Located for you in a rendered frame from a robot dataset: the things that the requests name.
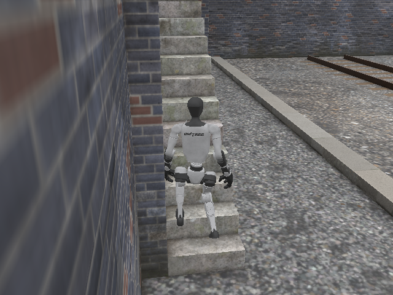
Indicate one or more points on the robot torso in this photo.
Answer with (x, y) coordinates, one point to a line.
(196, 144)

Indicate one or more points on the robot left hand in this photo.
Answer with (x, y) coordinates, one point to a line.
(170, 172)

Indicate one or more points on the right robot upper arm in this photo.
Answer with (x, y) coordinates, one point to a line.
(216, 140)

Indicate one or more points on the left robot upper arm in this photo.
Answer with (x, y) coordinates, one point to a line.
(176, 129)

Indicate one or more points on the humanoid robot head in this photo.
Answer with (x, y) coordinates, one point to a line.
(195, 106)

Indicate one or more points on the left robot forearm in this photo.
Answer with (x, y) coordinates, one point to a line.
(167, 161)

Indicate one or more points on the robot right hand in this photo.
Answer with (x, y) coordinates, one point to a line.
(228, 180)

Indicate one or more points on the right robot forearm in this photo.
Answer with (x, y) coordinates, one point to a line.
(223, 165)

